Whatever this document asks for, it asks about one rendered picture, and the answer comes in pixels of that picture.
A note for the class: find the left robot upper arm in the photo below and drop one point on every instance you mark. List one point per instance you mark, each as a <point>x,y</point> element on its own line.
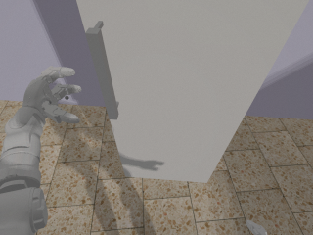
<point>23,212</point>

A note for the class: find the robot left forearm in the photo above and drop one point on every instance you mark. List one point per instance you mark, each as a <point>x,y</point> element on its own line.
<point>20,156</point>

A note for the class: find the robot right hand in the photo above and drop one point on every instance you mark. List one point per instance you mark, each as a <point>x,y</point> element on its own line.
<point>255,229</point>

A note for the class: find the handle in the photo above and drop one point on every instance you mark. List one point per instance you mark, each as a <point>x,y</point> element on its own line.
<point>99,57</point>

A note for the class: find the robot left hand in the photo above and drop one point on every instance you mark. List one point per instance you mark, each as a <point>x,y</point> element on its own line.
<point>38,93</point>

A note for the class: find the fridge door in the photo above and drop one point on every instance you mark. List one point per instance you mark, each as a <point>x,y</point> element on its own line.
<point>184,74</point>

